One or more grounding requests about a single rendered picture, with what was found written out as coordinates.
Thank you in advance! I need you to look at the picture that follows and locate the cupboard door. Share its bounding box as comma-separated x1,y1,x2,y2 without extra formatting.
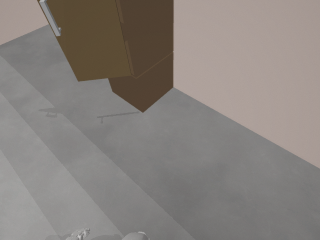
37,0,132,82

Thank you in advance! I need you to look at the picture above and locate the robot left hand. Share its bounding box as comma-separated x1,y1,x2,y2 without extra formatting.
66,228,90,240

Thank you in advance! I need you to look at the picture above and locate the handle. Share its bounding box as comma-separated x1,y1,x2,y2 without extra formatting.
39,0,62,36

